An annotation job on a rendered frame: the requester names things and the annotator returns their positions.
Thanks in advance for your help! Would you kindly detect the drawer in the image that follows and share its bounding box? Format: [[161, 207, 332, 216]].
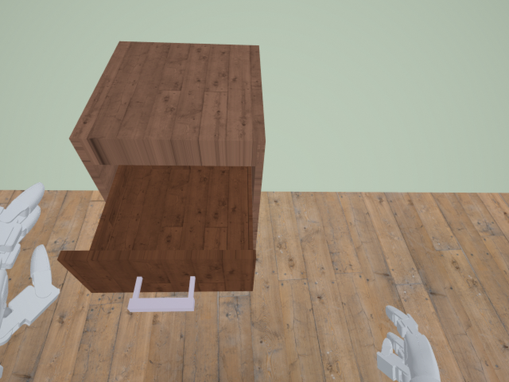
[[57, 165, 256, 293]]

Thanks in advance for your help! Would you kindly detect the handle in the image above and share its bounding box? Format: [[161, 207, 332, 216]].
[[127, 276, 196, 312]]

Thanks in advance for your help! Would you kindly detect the robot right hand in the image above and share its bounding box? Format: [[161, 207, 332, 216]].
[[377, 306, 441, 382]]

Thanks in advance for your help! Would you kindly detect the cabinet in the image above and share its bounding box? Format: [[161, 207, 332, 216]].
[[69, 41, 266, 250]]

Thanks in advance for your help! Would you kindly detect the robot left hand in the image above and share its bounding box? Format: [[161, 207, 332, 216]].
[[0, 182, 60, 346]]

